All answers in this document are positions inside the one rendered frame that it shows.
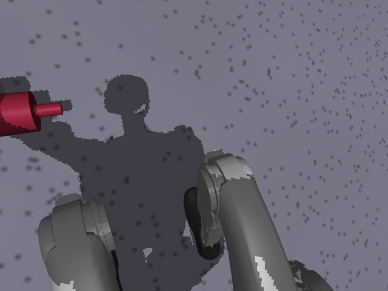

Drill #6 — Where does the left robot foot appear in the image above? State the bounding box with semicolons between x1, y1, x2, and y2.
111;250;123;291

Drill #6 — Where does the bottle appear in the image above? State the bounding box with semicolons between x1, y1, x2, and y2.
0;91;63;137

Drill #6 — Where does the right robot hand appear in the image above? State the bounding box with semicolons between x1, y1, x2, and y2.
288;260;334;291

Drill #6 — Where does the right robot foot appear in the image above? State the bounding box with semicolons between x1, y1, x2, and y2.
184;187;220;260

